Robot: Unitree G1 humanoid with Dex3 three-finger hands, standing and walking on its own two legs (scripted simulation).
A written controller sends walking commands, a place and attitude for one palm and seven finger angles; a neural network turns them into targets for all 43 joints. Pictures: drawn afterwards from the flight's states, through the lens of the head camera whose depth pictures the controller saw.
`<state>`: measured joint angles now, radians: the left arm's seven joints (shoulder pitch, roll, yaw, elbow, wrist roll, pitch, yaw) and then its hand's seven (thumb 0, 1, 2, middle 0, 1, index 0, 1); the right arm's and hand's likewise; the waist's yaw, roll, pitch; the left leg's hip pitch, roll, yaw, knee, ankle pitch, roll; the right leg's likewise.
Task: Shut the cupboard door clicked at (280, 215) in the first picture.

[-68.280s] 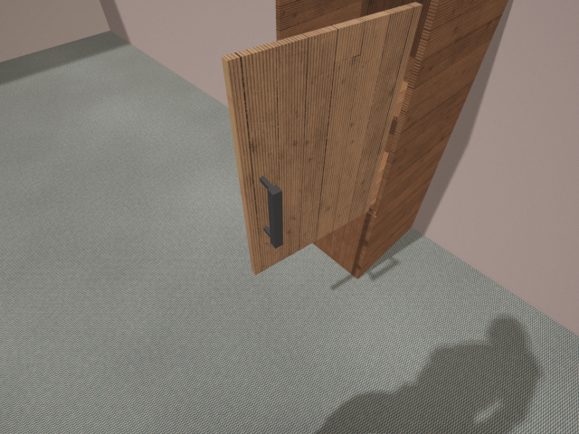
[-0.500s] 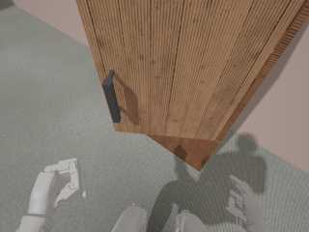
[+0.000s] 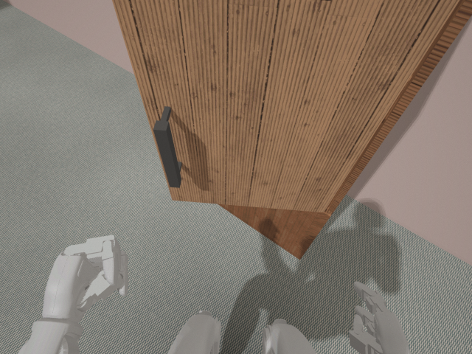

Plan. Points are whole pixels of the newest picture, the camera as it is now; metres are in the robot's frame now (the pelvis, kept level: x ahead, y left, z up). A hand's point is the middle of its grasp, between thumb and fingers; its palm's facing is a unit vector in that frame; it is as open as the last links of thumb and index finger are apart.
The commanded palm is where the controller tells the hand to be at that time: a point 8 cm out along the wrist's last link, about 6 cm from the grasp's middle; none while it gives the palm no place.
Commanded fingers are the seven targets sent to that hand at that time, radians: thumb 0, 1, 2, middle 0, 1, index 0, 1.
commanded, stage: raise the hand and make a fist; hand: left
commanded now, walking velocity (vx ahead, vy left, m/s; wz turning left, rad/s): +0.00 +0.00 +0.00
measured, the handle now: (171, 150) +0.47 +0.17 +0.02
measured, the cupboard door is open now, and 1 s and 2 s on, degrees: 32 32 32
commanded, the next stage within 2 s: bring the fist close to the handle in 0.08 s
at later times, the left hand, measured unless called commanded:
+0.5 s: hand (147, 254) +0.26 +0.16 +0.03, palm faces -0.09 -1.00 +0.00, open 3.1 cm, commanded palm +0.25 +0.22 +0.04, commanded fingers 0.00 0.90 0.90 -1.30 -1.50 -1.30 -1.50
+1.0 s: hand (170, 212) +0.33 +0.14 +0.03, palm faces -0.04 -1.00 -0.01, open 3.1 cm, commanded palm +0.32 +0.19 +0.03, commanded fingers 0.00 0.90 0.90 -1.30 -1.50 -1.30 -1.50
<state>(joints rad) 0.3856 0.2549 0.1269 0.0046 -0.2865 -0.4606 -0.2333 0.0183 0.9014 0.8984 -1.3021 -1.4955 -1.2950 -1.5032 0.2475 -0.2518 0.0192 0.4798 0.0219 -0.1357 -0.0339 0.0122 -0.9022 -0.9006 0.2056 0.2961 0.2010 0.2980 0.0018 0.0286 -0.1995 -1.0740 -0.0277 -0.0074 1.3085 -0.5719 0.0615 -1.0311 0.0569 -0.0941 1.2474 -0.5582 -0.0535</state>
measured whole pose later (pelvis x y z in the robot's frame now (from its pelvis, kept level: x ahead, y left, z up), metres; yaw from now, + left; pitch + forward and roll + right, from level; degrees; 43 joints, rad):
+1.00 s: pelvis +0.00 +0.00 +0.00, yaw +0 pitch +22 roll -2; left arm -0.09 0.20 0.06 0.34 -0.18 -0.44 -0.10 0.02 0.90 0.90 -1.30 -1.50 -1.30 -1.50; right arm 0.22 -0.25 0.01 0.55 0.01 -0.05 0.00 0.01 -0.90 -0.90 0.20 0.30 0.20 0.30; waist -0.03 0.03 -0.20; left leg -1.12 -0.03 0.01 1.31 -0.57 0.06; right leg -1.09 0.05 -0.08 1.27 -0.56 -0.05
